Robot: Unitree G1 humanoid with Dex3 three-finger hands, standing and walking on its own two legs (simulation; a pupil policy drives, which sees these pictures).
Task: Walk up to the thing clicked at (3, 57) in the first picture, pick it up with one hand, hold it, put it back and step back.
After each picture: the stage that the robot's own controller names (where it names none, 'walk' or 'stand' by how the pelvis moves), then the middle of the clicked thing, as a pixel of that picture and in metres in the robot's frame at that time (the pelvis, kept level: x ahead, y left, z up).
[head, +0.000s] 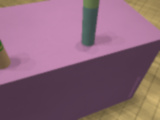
stand; out of the picture +0.50 +0.38 +0.06
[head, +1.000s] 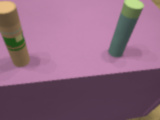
walk; (14, 38) +0.48 +0.27 +0.08
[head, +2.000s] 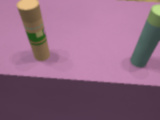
stand; (36, 33) +0.51 +0.21 +0.09
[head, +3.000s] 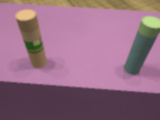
stand; (33, 42) +0.51 +0.22 +0.06
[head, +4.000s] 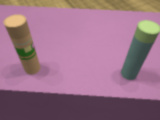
stand; (25, 48) +0.48 +0.24 +0.06
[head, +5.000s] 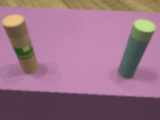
stand; (23, 47) +0.48 +0.25 +0.06
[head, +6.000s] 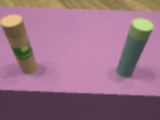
stand; (21, 48) +0.48 +0.25 +0.06
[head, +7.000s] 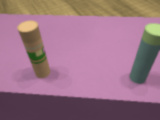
rise first; (36, 52) +0.47 +0.23 +0.07
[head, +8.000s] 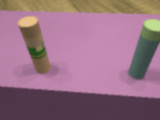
go down; (36, 48) +0.49 +0.23 +0.07
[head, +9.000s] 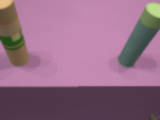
go down; (11, 35) +0.47 +0.21 +0.09
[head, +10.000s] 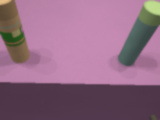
approach; (12, 32) +0.49 +0.22 +0.10
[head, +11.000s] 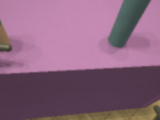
close in; out of the picture +0.50 +0.24 +0.13
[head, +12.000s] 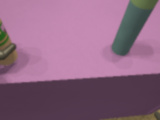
lift; out of the picture +0.46 +0.24 +0.13
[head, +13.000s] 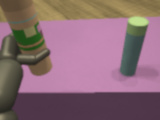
lift; (28, 34) +0.35 +0.15 +0.27
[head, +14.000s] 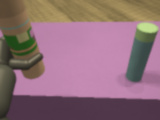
hold; (20, 38) +0.33 +0.18 +0.27
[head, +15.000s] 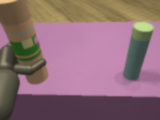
hold; (25, 44) +0.34 +0.17 +0.24
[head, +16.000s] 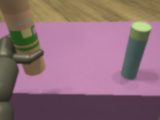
crouch; (24, 35) +0.37 +0.18 +0.25
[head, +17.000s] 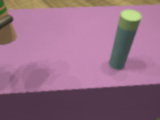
lower; out of the picture +0.48 +0.23 +0.27
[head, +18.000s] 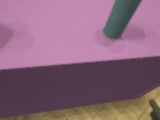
lower; out of the picture +0.53 +0.24 +0.15
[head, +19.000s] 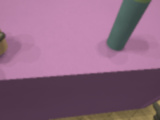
lower; out of the picture +0.49 +0.24 +0.13
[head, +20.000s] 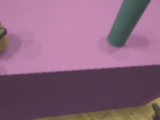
lower; out of the picture +0.50 +0.24 +0.14
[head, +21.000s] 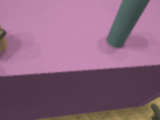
lower; out of the picture +0.50 +0.24 +0.14
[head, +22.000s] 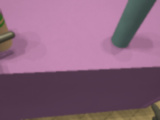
open; out of the picture +0.50 +0.23 +0.14
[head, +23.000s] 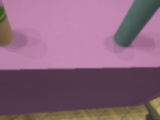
sink last; out of the picture +0.50 +0.23 +0.14
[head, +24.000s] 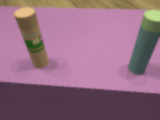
sink last; (34, 41) +0.50 +0.24 +0.10
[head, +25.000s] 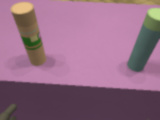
stand; (31, 38) +0.49 +0.22 +0.09
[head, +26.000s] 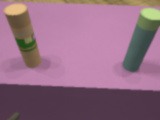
stand; (25, 39) +0.49 +0.23 +0.10
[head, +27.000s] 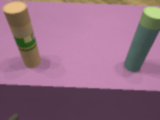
stand; (25, 39) +0.48 +0.22 +0.11
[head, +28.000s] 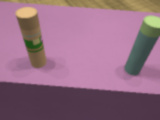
stand; (33, 41) +0.50 +0.21 +0.08
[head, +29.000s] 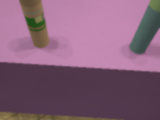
walk; (35, 19) +0.55 +0.18 +0.09
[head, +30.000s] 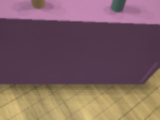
walk; out of the picture +0.80 +0.26 +0.08
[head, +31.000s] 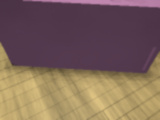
stand; out of the picture +1.11 +0.23 +0.09
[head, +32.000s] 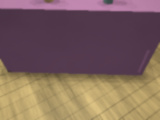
stand; out of the picture +1.09 +0.26 +0.06
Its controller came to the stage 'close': yes
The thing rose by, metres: 0.20
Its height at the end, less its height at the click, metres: +0.00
